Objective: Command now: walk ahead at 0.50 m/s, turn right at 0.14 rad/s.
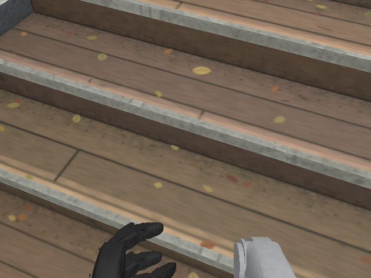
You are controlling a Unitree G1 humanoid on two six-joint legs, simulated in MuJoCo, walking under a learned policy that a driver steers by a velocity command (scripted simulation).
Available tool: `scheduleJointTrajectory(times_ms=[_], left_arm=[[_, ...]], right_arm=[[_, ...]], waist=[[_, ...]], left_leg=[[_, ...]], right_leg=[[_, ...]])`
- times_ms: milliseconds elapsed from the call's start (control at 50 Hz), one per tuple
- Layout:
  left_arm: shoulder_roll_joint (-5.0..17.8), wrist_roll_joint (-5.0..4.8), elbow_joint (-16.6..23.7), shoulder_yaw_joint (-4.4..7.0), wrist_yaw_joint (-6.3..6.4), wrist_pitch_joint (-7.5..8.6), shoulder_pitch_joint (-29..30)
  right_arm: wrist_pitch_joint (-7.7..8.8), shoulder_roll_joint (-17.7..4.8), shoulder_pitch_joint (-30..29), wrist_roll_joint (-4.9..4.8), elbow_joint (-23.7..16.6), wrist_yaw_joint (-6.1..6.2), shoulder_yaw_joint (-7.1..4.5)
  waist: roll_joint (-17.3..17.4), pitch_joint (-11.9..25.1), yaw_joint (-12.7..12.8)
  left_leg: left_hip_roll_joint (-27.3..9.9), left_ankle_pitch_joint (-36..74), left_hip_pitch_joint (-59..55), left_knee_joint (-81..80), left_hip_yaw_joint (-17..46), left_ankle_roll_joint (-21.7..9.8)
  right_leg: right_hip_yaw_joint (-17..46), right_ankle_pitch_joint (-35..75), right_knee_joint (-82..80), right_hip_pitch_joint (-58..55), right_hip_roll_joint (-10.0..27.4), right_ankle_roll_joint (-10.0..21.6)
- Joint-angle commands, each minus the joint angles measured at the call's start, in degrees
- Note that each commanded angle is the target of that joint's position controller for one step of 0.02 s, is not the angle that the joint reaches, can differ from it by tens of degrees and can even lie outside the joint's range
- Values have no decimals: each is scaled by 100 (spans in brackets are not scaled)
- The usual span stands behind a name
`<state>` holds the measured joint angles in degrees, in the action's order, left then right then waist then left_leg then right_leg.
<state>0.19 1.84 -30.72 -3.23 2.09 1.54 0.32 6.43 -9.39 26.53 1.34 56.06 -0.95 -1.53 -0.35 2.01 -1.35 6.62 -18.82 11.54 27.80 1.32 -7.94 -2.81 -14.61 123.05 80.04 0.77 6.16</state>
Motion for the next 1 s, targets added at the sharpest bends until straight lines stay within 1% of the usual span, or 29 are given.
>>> scheduleJointTrajectory(times_ms=[20,80,120,160,180,200,220,240,260,280,300,340,400,460,500,520,540,580,620,640,660,680,700,740,780,820,860,920,1000], left_arm=[[182,-67,738,-71,-94,-74,1387],[294,-84,245,9,-179,-118,490],[446,-337,-60,55,-126,-167,-16],[1129,-285,-465,323,-79,-220,-967],[1380,-168,-596,456,-101,-193,-1340],[1793,-11,-750,645,-175,-122,-1801],[2088,-120,-1040,774,-154,-175,-1975],[1798,-216,-1083,772,-82,-113,-1551],[1463,-155,-1274,705,-109,13,-1490],[1254,-22,-1557,686,-106,111,-1550],[1120,-3,-1825,661,-98,187,-1669],[1032,-49,-2109,607,-192,275,-1816],[1225,-125,-2101,535,-255,457,-1971],[1646,-66,-2389,620,-200,565,-2939],[1618,-139,-2533,642,-95,456,-3454],[1639,-161,-2432,647,-25,374,-3547],[1621,-238,-2390,695,92,313,-3660],[1760,-202,-1955,744,130,313,-2828],[2659,-280,-1565,1018,-13,533,-2372],[2584,-359,-1422,1071,-180,727,-1935],[1915,-493,-1218,970,-400,821,-1980],[1740,-40,-1034,947,-485,832,-2077],[1308,107,-779,925,-486,715,-1985],[706,251,-373,654,-388,618,-1443],[148,118,-203,375,-275,350,-1391],[102,-64,-146,293,-205,203,-1409],[552,-100,-199,387,-164,131,-1150],[450,-34,475,341,49,96,240],[405,15,1009,188,-73,131,1170]], right_arm=[[-38,-408,686,-143,38,265,-32],[-19,-640,648,-167,-116,486,-95],[47,-1039,316,-316,-501,534,-186],[117,-1209,127,-363,-627,480,-247],[158,-1307,19,-336,-782,389,-330],[247,-1199,63,-172,-922,372,-361],[232,-873,-387,-53,-1442,69,-351],[237,-479,-266,239,-1695,-60,-245],[248,-227,-712,262,-1946,-76,-134],[188,115,-1054,256,-2227,-4,11],[86,319,-1342,252,-2374,77,114],[-166,553,-1211,152,-2430,161,272],[-280,415,-1966,163,-2718,224,331],[-265,679,-2975,252,-3242,296,466],[-211,698,-3901,260,-3682,213,577],[-229,454,-3998,216,-3700,108,563],[-281,597,-4239,257,-3842,49,592],[-327,490,-2974,43,-3335,67,474],[-384,-280,-1336,-157,-2868,185,87],[-306,-727,-665,-31,-2560,210,-104],[-250,-1235,-22,153,-2107,272,-316],[-435,-1210,-597,39,-2137,338,-393],[-458,-844,-1247,-107,-2001,295,-360],[-261,-202,-1378,-112,-1277,247,-219],[-56,384,-987,108,-524,193,-68],[94,496,-796,60,-147,96,-27],[198,273,-1068,51,-177,48,-13],[395,-670,-475,19,91,35,-202],[173,-484,364,25,340,310,-216]], waist=[[410,-513,-262],[379,363,67],[749,913,394],[1246,1209,907],[1219,1344,1076],[489,1373,1240],[-1482,1351,1106],[-450,1087,536],[3,512,367],[603,-256,46],[780,-459,-60],[585,-783,-328],[481,-1108,-233],[-367,-697,242],[-288,-747,576],[-67,-560,736],[-131,-296,844],[-557,804,61],[-911,2197,-937],[-385,2551,-1340],[1328,2889,-1244],[1694,2855,-833],[914,1877,-296],[-228,390,61],[-205,-235,461],[54,-527,678],[-203,-737,766],[524,-825,361],[365,-429,34]], left_leg=[[-1274,2294,329,-2223,1053,261],[-1395,6243,-1204,-1906,-134,275],[-1670,10096,-627,-1359,-327,102],[-2095,11904,-1459,211,-269,47],[-2017,11634,-1335,1435,-347,125],[-1568,7378,175,3673,-146,403],[294,672,2744,6961,-370,848],[-236,826,3515,8327,541,550],[-326,1161,4025,9100,491,398],[-518,1248,4589,9139,491,262],[-587,1120,4860,9488,384,235],[-735,851,5338,9606,269,245],[-985,583,5500,8320,-236,411],[-1115,-314,7247,9529,-410,251],[-1118,-646,6999,8104,-558,225],[-1045,-451,6218,6916,-960,341],[-1126,-277,5155,6017,-835,283],[-490,-140,2093,4570,-1239,77],[-303,-181,464,3404,-862,18],[-599,-111,-607,2487,-151,-170],[-2265,-442,-1985,1120,2847,-1157],[-2644,-870,-1274,-459,5005,-1341],[-2595,-2885,-500,-589,4779,-1236],[-2414,-2802,613,-684,3687,-894],[-2209,-853,1296,-640,2202,-447],[-2085,49,1333,-775,1151,-176],[-1827,735,1970,-1114,246,-98],[-2247,2168,737,-1921,315,-445],[-1817,1325,-659,-2320,-164,-142]], right_leg=[[-843,-202,-1454,-534,28,38],[-994,-673,-2702,-1910,-62,286],[-1317,-762,-4525,-4375,-470,386],[-1236,-1281,-5536,-5017,-782,477],[-892,-1370,-6605,-5766,-966,615],[1366,-1245,-7386,-6978,-163,1299],[5134,-22,-9725,-7575,1023,2384],[5632,-1077,-10392,-7146,1160,2117],[5218,-2294,-10445,-6563,1046,1755],[4288,-1849,-10324,-5937,995,1414],[3658,-1327,-10299,-5613,812,1225],[2341,-234,-10167,-5273,408,857],[1814,590,-10468,-4836,157,670],[2274,1150,-10589,-6590,471,691],[2241,1260,-11000,-6709,266,631],[2114,1916,-11498,-6745,276,798],[2224,3004,-11966,-6832,528,790],[1334,7449,-11100,-6445,383,589],[1621,9751,-9046,-7463,686,457],[1569,8773,-7581,-7022,509,259],[1253,3659,-4881,-4978,-710,-139],[1349,478,-2784,-4441,-983,-190],[1341,616,-1966,-3752,-607,-149],[1079,750,-515,-2527,-473,99],[1385,544,307,-1944,-401,283],[1699,269,-95,-1429,-218,285],[1276,682,-1310,-1874,-279,90],[583,-868,39,-432,-291,13],[36,-951,-2236,-418,600,57]])
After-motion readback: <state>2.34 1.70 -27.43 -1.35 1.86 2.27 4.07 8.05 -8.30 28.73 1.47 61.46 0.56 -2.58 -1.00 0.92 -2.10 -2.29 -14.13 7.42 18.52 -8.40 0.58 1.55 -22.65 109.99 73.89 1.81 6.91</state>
